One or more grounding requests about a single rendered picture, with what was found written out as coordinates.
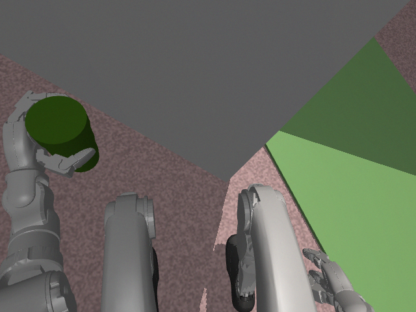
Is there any left robot arm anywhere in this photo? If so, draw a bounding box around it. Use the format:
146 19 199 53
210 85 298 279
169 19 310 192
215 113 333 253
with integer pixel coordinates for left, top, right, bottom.
0 168 77 312

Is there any right robot arm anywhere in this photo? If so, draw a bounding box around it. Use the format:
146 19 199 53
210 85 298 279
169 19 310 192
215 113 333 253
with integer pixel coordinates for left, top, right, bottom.
333 290 375 312

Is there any left robot hand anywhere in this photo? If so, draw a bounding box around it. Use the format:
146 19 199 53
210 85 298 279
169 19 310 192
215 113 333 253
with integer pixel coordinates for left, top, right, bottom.
3 90 96 178

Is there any right robot hand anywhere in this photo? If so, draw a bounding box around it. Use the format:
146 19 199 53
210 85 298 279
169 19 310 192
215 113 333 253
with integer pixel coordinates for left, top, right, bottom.
302 248 354 306

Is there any right robot foot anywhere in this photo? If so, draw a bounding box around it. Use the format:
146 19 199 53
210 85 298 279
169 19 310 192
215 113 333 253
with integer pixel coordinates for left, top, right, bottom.
226 234 255 312

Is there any cup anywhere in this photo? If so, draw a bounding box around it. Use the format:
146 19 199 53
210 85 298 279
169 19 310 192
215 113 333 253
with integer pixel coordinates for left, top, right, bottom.
25 96 99 172

